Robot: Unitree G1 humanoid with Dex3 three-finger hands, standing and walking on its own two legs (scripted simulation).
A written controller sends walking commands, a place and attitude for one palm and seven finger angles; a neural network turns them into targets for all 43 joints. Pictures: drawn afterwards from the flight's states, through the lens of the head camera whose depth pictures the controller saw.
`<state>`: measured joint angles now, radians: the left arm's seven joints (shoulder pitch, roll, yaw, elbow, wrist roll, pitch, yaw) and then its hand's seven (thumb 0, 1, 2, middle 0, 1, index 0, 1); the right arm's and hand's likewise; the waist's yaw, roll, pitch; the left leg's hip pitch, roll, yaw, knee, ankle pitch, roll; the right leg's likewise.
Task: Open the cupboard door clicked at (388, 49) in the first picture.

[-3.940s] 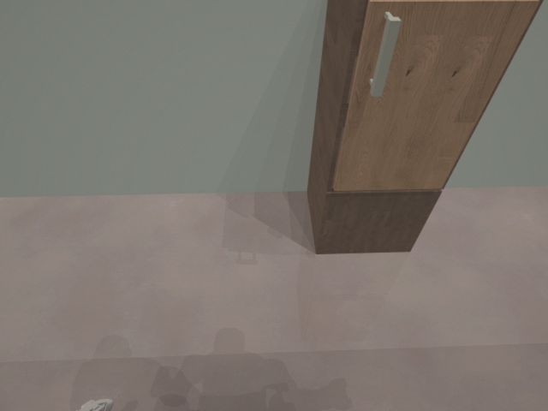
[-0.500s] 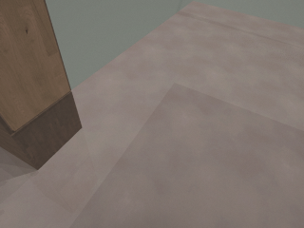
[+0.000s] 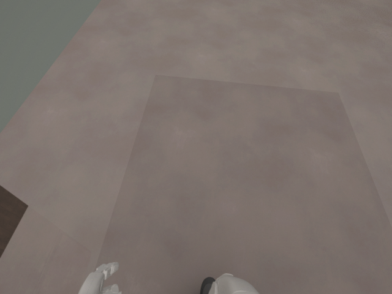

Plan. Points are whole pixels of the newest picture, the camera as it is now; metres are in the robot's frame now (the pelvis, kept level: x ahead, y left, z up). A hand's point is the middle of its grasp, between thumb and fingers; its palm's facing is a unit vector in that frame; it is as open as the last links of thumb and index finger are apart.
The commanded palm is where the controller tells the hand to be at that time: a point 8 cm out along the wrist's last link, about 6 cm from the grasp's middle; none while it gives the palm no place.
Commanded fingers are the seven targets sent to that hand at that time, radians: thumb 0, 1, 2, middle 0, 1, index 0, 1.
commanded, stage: walk to a spot facing it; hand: left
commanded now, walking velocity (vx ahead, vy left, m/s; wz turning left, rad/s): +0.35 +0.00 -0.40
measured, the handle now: out of the picture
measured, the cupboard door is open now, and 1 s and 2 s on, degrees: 0 0 0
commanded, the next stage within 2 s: turn to face it in 0.82 s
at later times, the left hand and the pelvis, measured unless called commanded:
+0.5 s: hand (108, 261) +0.21 +0.21 -0.16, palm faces -0.02 -0.99 -0.15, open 7.4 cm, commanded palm none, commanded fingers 0.00 0.90 0.90 -0.20 -0.30 -0.20 -0.30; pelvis +0.22 +0.03 +0.01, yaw -9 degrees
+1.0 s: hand (161, 146) +0.54 +0.11 -0.15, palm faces -0.44 -0.86 -0.24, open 7.4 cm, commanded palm none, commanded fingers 0.00 0.90 0.90 -0.20 -0.30 -0.20 -0.30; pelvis +0.35 -0.02 +0.01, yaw -26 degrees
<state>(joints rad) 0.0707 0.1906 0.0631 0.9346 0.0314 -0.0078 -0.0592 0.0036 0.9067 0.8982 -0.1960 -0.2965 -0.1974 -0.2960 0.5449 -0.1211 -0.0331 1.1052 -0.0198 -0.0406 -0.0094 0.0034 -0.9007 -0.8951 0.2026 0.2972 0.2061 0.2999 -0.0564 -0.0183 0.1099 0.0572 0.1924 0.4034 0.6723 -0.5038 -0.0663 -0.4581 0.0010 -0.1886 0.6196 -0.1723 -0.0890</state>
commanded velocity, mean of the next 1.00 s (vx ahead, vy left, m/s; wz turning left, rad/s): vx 0.19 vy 0.00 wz -0.32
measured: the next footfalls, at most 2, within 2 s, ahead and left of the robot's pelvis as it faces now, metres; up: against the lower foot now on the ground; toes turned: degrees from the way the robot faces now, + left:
left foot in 0.48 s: +0.35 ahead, +0.12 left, +0.00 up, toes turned +0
right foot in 0.98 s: +0.40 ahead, -0.15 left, +0.00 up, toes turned -34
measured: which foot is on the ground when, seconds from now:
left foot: down 0.00-0.00, up 0.02-0.46, down 0.48-0.98, up 1.00-1.00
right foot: down 0.00-0.50, up 0.52-0.96, down 0.98-1.00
